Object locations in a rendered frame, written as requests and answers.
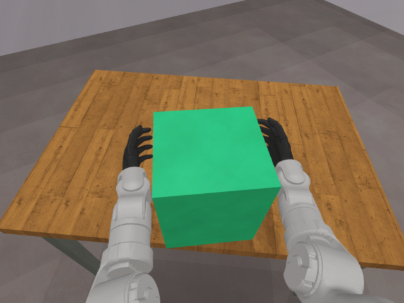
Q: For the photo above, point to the carton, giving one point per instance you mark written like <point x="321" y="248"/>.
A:
<point x="213" y="178"/>

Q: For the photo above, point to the left robot upper arm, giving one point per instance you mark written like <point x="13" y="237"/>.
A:
<point x="135" y="287"/>

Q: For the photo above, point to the robot right forearm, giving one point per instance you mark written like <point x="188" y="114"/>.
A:
<point x="299" y="212"/>

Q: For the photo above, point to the table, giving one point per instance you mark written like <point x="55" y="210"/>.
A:
<point x="70" y="193"/>

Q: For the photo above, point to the right robot upper arm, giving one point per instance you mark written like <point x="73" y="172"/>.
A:
<point x="323" y="274"/>

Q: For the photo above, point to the robot left hand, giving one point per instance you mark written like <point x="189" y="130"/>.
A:
<point x="132" y="151"/>

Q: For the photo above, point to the robot left forearm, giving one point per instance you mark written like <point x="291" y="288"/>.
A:
<point x="130" y="230"/>

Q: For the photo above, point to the robot right hand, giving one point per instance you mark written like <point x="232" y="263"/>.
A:
<point x="278" y="146"/>

